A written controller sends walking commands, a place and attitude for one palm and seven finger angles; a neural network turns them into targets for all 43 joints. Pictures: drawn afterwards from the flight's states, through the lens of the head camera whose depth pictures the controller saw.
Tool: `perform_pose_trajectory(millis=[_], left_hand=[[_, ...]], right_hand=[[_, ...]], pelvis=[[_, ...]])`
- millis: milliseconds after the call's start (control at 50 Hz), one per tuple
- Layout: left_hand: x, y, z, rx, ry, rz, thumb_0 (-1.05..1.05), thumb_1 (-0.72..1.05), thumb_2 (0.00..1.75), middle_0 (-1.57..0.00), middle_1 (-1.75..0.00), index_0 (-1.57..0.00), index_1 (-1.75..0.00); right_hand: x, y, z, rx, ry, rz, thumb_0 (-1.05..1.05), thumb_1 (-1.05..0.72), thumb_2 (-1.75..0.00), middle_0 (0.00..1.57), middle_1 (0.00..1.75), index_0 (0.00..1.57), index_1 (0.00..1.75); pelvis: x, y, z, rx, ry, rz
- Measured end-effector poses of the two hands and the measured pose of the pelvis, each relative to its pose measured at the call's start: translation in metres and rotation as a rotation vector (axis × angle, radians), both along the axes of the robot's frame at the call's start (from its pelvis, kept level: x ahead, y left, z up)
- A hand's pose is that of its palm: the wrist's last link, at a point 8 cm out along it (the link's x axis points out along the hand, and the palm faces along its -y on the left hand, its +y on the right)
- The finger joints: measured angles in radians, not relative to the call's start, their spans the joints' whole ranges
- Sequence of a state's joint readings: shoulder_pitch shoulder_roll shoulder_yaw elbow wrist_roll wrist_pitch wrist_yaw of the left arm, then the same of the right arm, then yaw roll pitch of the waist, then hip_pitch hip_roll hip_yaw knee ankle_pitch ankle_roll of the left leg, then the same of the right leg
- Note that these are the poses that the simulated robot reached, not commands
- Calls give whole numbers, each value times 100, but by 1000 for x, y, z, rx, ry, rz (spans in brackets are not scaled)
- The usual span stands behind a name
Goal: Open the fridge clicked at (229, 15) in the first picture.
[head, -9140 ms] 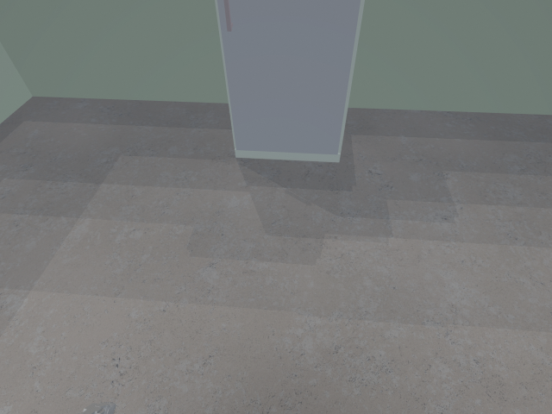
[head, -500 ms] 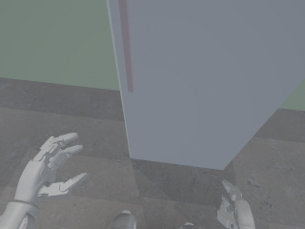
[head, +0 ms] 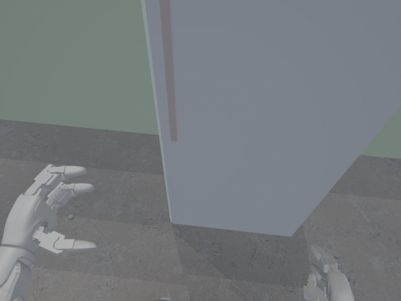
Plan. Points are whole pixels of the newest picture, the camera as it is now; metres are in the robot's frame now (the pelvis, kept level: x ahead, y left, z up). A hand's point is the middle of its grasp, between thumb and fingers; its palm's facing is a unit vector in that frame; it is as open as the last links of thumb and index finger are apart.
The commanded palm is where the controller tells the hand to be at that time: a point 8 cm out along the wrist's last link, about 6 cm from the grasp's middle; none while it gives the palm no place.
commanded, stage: raise the hand to about handle height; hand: left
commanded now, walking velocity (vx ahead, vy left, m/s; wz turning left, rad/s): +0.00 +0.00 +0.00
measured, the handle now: (172, 70) +0.52 +0.11 +0.20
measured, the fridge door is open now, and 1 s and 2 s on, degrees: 0 0 0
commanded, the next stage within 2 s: move the hooked fingers beside the handle in 0.92 s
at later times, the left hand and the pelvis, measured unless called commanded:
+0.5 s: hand (54, 172) +0.28 +0.27 +0.14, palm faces +0.02 -1.00 -0.05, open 14.0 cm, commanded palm +0.25 +0.31 +0.14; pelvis +0.01 -0.01 +0.02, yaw +0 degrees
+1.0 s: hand (61, 175) +0.28 +0.26 +0.14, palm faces +0.02 -1.00 -0.05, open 14.0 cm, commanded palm +0.25 +0.30 +0.14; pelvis +0.01 -0.01 +0.02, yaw +0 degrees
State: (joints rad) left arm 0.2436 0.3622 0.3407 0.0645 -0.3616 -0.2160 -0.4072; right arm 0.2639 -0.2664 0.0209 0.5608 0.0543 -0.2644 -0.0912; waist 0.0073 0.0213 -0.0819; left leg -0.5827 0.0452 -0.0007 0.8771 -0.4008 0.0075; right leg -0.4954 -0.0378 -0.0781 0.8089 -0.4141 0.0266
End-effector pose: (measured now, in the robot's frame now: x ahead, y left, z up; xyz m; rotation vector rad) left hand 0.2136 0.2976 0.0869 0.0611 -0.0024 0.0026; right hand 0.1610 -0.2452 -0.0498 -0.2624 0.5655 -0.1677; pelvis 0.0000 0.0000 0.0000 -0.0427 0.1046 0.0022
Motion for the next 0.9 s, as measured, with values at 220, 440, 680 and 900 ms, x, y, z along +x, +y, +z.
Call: perform_pose_trajectory(millis=[220,440,680,900], left_hand=[[18,18,26,-9,-1,23,-1,-47,32,-30,-118,-30,-118],[42,26,50,-6,-14,16,-2,-50,30,-30,-120,-30,-120],[49,16,46,-27,13,6,-2,-50,30,-30,-120,-30,-120],[46,14,52,-8,-6,19,-2,-50,30,-30,-120,-30,-120]], right_hand=[[15,17,4,45,-5,46,1,-90,-90,21,30,21,30],[3,2,3,30,42,5,1,-90,-90,21,30,21,30],[-6,-16,5,19,54,-34,1,-90,-90,21,30,21,30],[-2,-11,5,35,44,-25,1,-90,-90,21,30,21,30]], pelvis=[[6,-2,10,6,-29,3],[8,-6,18,14,-50,1],[10,-10,21,23,-50,-13],[9,-13,22,25,-62,-8]])
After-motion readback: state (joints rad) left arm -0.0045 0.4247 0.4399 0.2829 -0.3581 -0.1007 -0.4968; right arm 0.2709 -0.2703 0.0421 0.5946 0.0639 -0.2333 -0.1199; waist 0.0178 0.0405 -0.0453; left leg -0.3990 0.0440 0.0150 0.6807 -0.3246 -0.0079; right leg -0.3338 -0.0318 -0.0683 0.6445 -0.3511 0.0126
